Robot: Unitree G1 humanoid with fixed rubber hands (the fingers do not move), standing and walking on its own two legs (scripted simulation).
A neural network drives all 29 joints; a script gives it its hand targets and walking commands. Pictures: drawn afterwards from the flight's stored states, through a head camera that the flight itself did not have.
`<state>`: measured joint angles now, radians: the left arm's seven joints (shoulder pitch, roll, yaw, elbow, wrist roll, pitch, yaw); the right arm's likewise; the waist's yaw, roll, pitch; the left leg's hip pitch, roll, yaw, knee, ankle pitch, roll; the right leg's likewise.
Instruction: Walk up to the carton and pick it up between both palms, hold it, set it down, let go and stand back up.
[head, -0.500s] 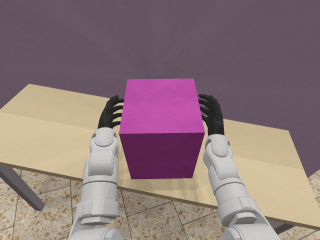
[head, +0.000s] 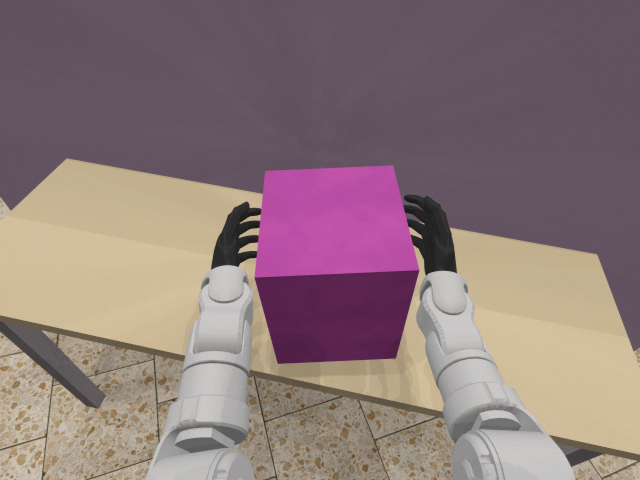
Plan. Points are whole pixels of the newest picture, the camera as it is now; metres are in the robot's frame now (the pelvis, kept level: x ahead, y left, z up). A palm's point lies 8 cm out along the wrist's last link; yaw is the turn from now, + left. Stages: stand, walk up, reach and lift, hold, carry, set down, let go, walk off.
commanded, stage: set down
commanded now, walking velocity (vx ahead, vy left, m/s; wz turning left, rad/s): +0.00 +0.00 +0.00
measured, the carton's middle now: (333, 268) +0.39 +0.01 +0.03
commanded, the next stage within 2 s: none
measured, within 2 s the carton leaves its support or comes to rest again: rests again in 1.22 s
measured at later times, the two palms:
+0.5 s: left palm (238, 279) +0.35 +0.14 +0.05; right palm (432, 266) +0.39 -0.12 +0.06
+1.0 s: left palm (241, 284) +0.36 +0.14 +0.02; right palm (424, 267) +0.41 -0.12 +0.03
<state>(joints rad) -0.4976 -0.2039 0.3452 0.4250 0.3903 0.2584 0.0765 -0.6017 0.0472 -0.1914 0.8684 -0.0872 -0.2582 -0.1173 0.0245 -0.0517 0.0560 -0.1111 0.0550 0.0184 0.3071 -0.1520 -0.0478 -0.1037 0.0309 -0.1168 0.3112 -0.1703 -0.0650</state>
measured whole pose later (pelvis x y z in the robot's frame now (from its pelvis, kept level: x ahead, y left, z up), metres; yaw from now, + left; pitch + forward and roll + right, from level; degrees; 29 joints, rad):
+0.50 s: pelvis -0.01 -0.01 +0.00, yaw -1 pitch +5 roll +1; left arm -0.58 -0.24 0.47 0.64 0.38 0.07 0.13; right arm -0.72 0.05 -0.42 1.03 -0.28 -0.30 -0.03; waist 0.08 -0.01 -0.01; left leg -0.26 0.07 0.04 0.28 -0.11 -0.06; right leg -0.28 0.04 -0.11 0.31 -0.14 -0.08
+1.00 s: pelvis +0.00 -0.01 +0.00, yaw -2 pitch +12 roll +0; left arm -0.57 -0.25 0.51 0.72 0.38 -0.12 0.17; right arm -0.77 0.02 -0.44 1.16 -0.33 -0.40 -0.03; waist 0.08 0.00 -0.06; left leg -0.39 0.08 0.06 0.31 -0.12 -0.05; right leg -0.40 0.04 -0.10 0.31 -0.13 -0.08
